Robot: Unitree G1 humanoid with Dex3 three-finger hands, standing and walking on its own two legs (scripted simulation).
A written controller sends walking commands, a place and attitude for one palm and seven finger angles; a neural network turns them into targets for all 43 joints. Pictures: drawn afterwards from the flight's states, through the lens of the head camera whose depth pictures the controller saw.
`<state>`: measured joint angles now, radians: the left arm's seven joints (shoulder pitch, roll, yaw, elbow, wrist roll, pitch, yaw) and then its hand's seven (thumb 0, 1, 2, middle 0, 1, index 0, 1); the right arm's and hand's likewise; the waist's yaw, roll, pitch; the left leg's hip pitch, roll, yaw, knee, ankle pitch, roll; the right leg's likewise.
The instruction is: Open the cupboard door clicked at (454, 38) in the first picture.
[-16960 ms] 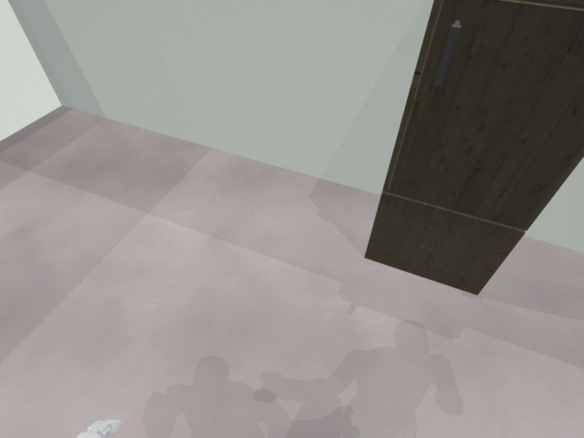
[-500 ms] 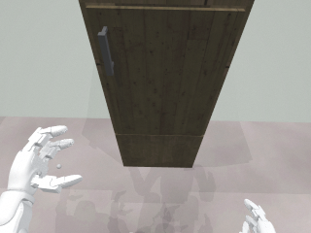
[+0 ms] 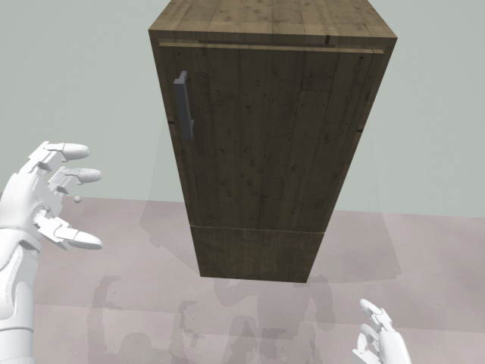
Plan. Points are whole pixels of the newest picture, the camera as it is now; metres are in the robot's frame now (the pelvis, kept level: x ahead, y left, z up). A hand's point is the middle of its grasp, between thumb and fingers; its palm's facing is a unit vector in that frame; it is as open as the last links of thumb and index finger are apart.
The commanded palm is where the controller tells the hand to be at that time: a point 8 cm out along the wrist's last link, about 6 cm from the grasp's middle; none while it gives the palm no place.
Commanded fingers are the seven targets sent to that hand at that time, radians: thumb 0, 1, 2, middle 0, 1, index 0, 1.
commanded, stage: raise the hand with hooked fingers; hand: left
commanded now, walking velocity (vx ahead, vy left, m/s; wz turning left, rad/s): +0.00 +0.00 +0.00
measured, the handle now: (185, 106) +0.57 +0.19 +0.14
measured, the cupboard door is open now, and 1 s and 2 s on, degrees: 0 0 0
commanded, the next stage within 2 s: move the hooked fingers beside the handle in 0.58 s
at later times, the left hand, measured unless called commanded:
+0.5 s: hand (102, 188) +0.30 +0.25 +0.16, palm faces +0.12 -0.99 -0.04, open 14.0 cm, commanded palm +0.27 +0.29 +0.16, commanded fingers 0.00 -0.50 0.30 -0.30 -1.20 -0.30 -1.20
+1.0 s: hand (121, 172) +0.34 +0.24 +0.16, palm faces +0.07 -1.00 -0.03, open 14.0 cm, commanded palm +0.31 +0.28 +0.16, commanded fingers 0.00 -0.50 0.30 -0.30 -1.20 -0.30 -1.20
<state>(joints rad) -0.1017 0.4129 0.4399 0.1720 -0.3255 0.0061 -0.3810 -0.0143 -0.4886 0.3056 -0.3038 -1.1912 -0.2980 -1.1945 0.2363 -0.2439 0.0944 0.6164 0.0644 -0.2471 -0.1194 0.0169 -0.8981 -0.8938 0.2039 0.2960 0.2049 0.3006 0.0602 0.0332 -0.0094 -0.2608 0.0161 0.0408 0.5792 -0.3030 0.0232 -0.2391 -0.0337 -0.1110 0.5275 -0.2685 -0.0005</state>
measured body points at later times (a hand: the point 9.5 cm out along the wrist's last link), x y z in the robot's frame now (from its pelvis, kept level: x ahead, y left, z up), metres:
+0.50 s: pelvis +0.00 -0.03 +0.00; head -0.01 -0.04 +0.45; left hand +0.29 +0.30 +0.17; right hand +0.18 -0.26 -0.07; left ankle +0.01 +0.10 -0.73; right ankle +0.01 -0.12 -0.73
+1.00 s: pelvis -0.01 -0.02 +0.00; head -0.01 -0.04 +0.45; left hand +0.33 +0.29 +0.16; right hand +0.15 -0.27 -0.08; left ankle +0.01 +0.10 -0.73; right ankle +0.01 -0.12 -0.73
